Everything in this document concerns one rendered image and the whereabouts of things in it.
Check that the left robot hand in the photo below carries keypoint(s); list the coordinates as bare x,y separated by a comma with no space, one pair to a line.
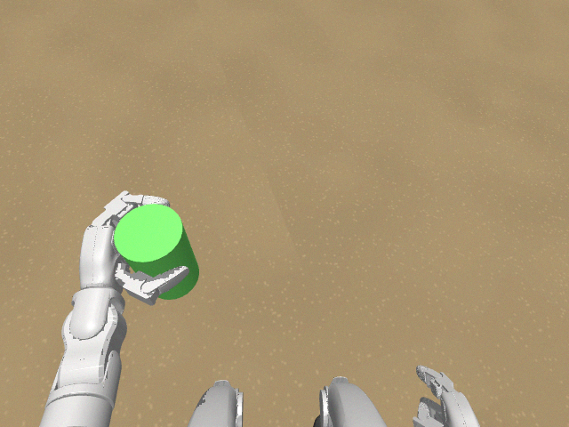
101,264

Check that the right robot hand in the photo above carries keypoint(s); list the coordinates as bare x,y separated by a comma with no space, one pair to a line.
455,410

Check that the left robot arm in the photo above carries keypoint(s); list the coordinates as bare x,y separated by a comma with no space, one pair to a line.
84,390

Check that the can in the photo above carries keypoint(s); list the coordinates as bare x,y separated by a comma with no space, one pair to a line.
152,239

